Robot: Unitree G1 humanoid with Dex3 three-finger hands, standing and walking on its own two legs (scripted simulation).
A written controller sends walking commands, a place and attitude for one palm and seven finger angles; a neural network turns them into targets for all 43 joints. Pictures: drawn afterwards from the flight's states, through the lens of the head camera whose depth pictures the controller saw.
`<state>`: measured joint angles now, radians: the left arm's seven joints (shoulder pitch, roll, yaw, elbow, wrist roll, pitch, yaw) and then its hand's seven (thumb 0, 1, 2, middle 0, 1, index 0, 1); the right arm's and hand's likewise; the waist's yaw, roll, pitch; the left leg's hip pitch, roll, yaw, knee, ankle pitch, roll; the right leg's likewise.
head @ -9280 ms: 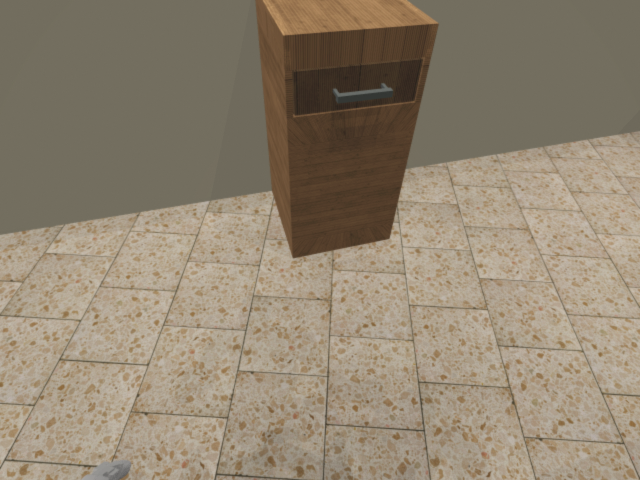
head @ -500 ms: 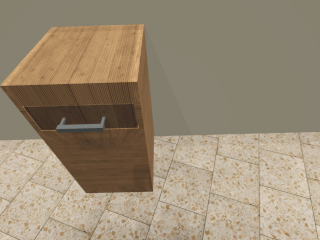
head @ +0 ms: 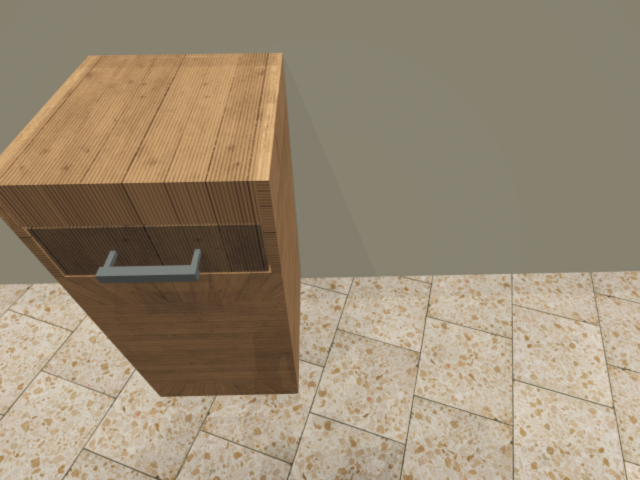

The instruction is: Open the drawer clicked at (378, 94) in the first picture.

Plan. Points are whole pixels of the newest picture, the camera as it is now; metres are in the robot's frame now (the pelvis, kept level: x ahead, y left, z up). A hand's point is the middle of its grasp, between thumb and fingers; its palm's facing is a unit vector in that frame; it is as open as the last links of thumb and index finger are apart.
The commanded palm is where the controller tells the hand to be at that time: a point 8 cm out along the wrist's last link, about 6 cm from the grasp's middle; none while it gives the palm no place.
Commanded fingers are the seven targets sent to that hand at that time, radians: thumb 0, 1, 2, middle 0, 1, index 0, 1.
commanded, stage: come to a stop and stand still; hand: left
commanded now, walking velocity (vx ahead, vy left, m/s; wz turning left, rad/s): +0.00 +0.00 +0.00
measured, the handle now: (151, 264) +0.46 +0.32 -0.06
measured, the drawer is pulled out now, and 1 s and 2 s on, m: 0.00 0.00 0.00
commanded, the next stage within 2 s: look again from close up in 0.38 s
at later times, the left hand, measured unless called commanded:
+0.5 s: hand out of the picture +0.00 +0.17 -0.18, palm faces +0.05 -0.98 -0.19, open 7.4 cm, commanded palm none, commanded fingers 0.00 0.90 0.90 -0.20 -0.30 -0.20 -0.30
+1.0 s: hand out of the picture +0.03 +0.23 -0.18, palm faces -0.01 -0.98 -0.20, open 7.4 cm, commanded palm none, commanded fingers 0.00 0.90 0.90 -0.20 -0.30 -0.20 -0.30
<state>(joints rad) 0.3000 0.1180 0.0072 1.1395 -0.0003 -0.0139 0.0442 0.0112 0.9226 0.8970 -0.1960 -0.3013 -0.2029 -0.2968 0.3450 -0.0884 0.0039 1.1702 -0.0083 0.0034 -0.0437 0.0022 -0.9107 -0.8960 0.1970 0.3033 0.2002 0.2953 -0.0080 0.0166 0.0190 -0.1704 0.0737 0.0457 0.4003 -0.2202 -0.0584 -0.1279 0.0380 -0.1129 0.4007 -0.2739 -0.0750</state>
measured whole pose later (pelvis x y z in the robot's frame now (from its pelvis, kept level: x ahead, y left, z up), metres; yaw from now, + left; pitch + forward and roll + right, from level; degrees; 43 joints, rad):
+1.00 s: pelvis +0.01 +0.05 +0.00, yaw -1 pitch +0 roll +0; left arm 0.28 0.17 -0.01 1.07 0.01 -0.01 0.04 0.00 0.91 0.90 -0.19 -0.30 -0.20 -0.30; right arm 0.30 -0.15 0.02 1.09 -0.01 -0.01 -0.03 0.01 -0.93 -0.90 0.20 0.30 0.20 0.30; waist 0.00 -0.01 0.02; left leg -0.21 -0.01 0.08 0.49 -0.28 0.04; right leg -0.16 -0.04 -0.07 0.49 -0.32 0.00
